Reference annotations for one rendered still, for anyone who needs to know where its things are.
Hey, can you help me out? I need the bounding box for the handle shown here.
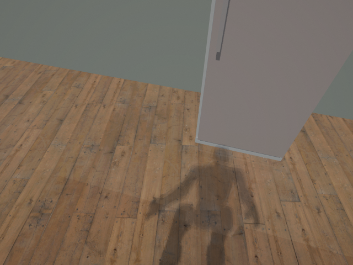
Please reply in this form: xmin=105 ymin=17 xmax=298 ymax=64
xmin=216 ymin=0 xmax=229 ymax=52

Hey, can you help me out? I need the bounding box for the fridge door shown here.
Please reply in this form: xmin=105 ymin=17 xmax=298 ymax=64
xmin=197 ymin=0 xmax=353 ymax=158

